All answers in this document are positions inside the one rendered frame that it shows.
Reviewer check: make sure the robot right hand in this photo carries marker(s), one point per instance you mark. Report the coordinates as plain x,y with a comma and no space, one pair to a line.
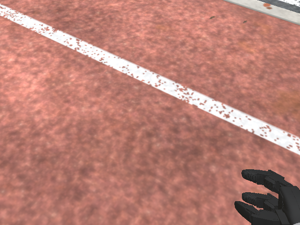
284,210

